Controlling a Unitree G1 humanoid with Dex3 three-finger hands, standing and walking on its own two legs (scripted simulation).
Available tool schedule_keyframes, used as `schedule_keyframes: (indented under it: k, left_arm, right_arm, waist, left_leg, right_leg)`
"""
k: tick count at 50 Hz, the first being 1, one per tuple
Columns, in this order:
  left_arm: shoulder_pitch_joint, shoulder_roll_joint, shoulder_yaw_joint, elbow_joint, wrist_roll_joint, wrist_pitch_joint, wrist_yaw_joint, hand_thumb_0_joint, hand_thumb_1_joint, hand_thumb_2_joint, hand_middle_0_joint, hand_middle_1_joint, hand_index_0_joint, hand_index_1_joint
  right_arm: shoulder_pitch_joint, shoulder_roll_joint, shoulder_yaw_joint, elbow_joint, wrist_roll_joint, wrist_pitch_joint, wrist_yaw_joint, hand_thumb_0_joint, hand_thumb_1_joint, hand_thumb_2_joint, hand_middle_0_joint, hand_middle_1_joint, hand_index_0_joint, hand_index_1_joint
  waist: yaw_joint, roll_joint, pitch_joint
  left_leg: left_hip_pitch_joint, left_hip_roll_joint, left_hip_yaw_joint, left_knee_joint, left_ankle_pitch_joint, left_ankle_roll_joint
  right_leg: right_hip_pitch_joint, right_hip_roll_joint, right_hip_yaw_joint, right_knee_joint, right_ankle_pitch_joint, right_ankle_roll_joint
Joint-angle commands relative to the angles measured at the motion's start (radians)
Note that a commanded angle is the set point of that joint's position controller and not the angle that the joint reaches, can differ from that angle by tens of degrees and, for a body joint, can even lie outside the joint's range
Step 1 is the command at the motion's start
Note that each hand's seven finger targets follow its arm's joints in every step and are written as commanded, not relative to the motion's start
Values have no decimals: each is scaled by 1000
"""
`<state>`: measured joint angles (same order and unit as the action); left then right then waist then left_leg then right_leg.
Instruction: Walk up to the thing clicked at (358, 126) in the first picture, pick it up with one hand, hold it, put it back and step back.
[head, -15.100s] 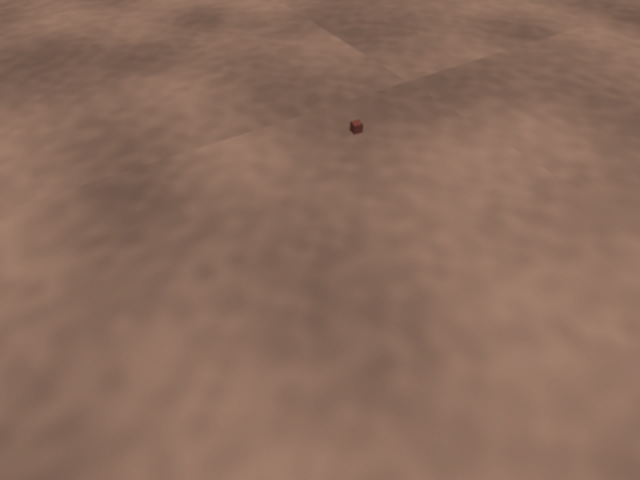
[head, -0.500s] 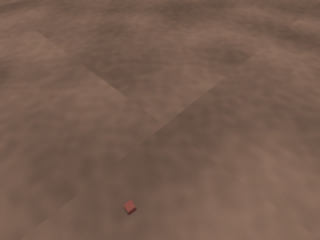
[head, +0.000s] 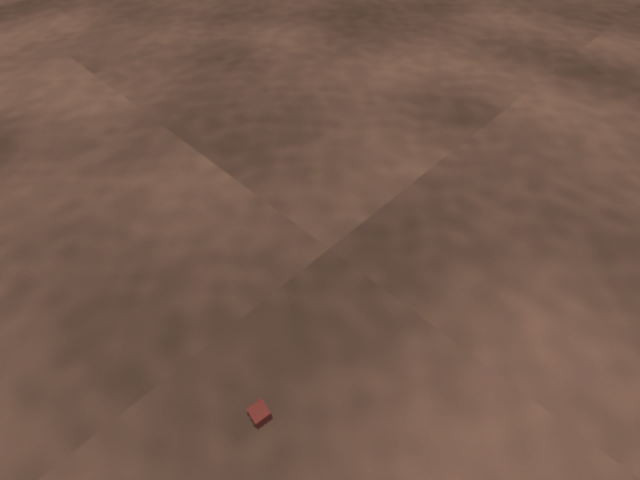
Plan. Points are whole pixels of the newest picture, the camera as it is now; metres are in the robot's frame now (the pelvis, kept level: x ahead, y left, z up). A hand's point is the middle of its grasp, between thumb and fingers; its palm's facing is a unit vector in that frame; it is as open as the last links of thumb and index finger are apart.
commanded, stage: stand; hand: left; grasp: from above
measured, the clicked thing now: (259, 413) +0.43 +0.20 -0.76
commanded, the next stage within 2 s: rise first in 0.62 s
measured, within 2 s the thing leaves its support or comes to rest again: neither
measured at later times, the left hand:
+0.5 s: hand out of the picture +0.06 +0.26 -0.16, palm faces -0.03 -0.94 -0.34, open 7.4 cm
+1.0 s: hand out of the picture +0.16 +0.25 -0.18, palm faces -0.02 -0.93 -0.36, open 9.5 cm
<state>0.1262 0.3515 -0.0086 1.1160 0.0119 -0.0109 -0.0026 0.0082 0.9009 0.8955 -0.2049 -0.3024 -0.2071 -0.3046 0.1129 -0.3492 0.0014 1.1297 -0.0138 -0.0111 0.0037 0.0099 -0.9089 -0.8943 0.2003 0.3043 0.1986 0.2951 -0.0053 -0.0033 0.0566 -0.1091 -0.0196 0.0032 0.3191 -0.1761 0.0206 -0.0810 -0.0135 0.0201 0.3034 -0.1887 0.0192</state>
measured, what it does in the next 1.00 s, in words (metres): stands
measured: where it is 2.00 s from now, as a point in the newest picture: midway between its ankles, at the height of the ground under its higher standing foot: outside the picture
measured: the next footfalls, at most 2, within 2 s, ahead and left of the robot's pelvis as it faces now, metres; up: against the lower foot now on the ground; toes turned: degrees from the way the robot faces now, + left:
none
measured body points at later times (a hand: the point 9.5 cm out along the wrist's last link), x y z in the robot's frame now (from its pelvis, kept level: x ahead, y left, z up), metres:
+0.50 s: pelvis +0.00 +0.00 +0.00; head +0.01 +0.01 +0.45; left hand +0.07 +0.30 -0.13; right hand +0.08 -0.30 -0.13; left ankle +0.00 +0.10 -0.75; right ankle -0.01 -0.13 -0.75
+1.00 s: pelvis -0.02 +0.00 -0.03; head +0.04 +0.01 +0.42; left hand +0.16 +0.30 -0.15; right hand +0.08 -0.26 -0.15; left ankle +0.00 +0.10 -0.75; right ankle -0.01 -0.13 -0.75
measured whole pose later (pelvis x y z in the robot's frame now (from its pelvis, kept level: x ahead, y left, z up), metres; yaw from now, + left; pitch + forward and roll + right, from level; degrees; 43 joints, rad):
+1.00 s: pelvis -0.02 +0.00 -0.03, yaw +0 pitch +8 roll -1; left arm -0.05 0.35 0.14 0.99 0.10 0.02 -0.01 0.01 0.35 0.88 -0.22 -0.71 -0.23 -0.70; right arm 0.23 -0.24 -0.01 0.78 0.02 -0.05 -0.03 0.01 -0.99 -0.91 0.20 0.30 0.20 0.30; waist -0.03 -0.02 -0.01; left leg -0.51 -0.01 0.00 0.68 -0.31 0.02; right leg -0.47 0.00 0.02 0.66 -0.32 0.01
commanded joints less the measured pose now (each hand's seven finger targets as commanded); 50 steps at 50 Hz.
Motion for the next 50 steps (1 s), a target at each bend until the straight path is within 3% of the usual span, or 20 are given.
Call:
schedule_keyframes:
  k: [1,8,22,35,36,37,38,39,40,41,42,44,46,47,49,50]
  left_arm:
    - [-26,206,40,-54,-2,-24,17,0,900,900,-200,-300,-200,-301]
    - [-23,207,41,-52,-3,-23,17,0,900,900,-200,-300,-200,-301]
    - [-22,212,44,-55,0,-21,17,0,900,900,-200,-300,-200,-301]
    - [-13,208,45,-56,0,-19,14,0,900,900,-200,-300,-200,-301]
    - [-12,207,45,-58,0,-19,14,0,820,904,-138,-380,-131,-381]
    - [-363,51,43,-409,-59,-122,35,0,745,825,-218,-460,-211,-461]
    - [-507,99,59,-347,-58,-120,42,0,665,905,-268,-534,-240,-541]
    - [-352,139,89,-186,-44,-83,44,0,585,923,-256,-581,-225,-611]
    - [-266,158,114,-97,-35,-61,36,0,505,910,-244,-660,-227,-676]
    - [-293,197,130,-98,-12,-53,32,0,425,892,-225,-728,-225,-727]
    - [-334,277,179,-153,5,-62,31,0,345,887,-221,-764,-224,-760]
    - [-147,230,194,-56,58,-34,6,0,185,848,-211,-879,-236,-852]
    - [-59,212,217,-107,95,-4,-6,0,25,892,-203,-884,-212,-873]
    - [-54,227,227,-160,109,15,-1,0,-55,869,-213,-897,-228,-880]
    - [-51,181,191,-202,124,74,7,0,-215,867,-253,-875,-253,-873]
    - [-95,158,168,-201,133,107,9,0,-285,839,-263,-869,-264,-866]
  right_arm:
    - [-34,-220,-38,-63,4,-24,-11,0,-900,-900,200,300,200,300]
    - [-37,-218,-39,-63,8,-25,-12,0,-900,-900,200,300,200,300]
    - [-39,-217,-41,-68,6,-23,-12,0,-900,-900,200,300,200,300]
    - [-34,-215,-40,-68,6,-23,-12,0,-900,-900,200,300,200,300]
    - [-33,-215,-38,-67,6,-24,-12,0,-820,-885,199,302,199,301]
    - [-28,-57,19,-350,82,-77,-33,0,-900,-934,201,300,200,300]
    - [20,-88,8,-296,79,-77,-43,0,-980,-932,198,300,199,300]
    - [52,-108,-5,-282,77,-68,-48,0,-1028,-934,198,300,199,300]
    - [64,-116,-17,-313,78,-58,-48,0,-1024,-931,198,300,199,300]
    - [79,-114,-30,-331,67,-58,-55,0,-1017,-928,199,300,199,300]
    - [110,-116,-46,-343,61,-62,-61,0,-1001,-924,198,300,199,300]
    - [154,-105,-72,-374,42,-66,-50,0,-1003,-923,199,300,200,300]
    - [155,-100,-87,-428,35,-67,-38,0,-1001,-922,199,300,200,300]
    - [149,-95,-90,-456,36,-68,-39,0,-989,-918,200,300,200,300]
    - [112,-87,-81,-509,45,-66,-34,0,-989,-919,200,300,200,300]
    - [97,-90,-77,-529,45,-66,-34,0,-966,-912,200,300,200,300]
  waist:
    - [7,13,-95]
    - [8,0,-89]
    - [5,1,-59]
    - [4,15,-74]
    - [6,18,-71]
    - [-120,32,18]
    - [-85,16,-40]
    - [-83,-27,-27]
    - [-41,-35,-18]
    - [-39,-42,-85]
    - [-16,4,-195]
    - [-14,10,-287]
    - [41,59,-356]
    - [55,94,-376]
    - [46,91,-315]
    - [19,62,-268]
  left_leg:
    - [29,151,-109,-39,202,13]
    - [47,152,-113,-36,231,12]
    - [29,146,-115,-52,144,14]
    - [25,146,-119,-57,142,14]
    - [22,144,-119,-57,150,13]
    - [-126,29,8,21,-34,-9]
    - [-104,17,7,46,-60,-12]
    - [-142,10,5,67,-102,-8]
    - [-204,23,10,108,-88,-5]
    - [-219,15,10,151,-59,-2]
    - [-200,12,10,185,-15,-6]
    - [-249,6,2,271,55,-10]
    - [-259,3,1,302,97,-23]
    - [-247,2,-2,287,108,-30]
    - [-276,11,-16,270,82,-36]
    - [-322,15,-24,286,47,-32]
  right_leg:
    - [12,-121,78,-38,177,-35]
    - [3,-119,73,-32,182,-36]
    - [-18,-117,75,-47,112,-37]
    - [-3,-115,75,-41,116,-38]
    - [-5,-115,75,-39,117,-38]
    - [-285,28,-23,52,16,-33]
    - [-237,25,-34,63,-9,-35]
    - [-256,35,-42,69,-61,-41]
    - [-264,34,-51,110,-71,-40]
    - [-281,29,-46,146,-52,-43]
    - [-270,26,-37,185,-4,-43]
    - [-294,25,-33,268,67,-46]
    - [-279,29,-37,311,73,-53]
    - [-266,30,-38,306,69,-56]
    - [-303,37,-46,295,26,-57]
    - [-335,38,-47,303,3,-52]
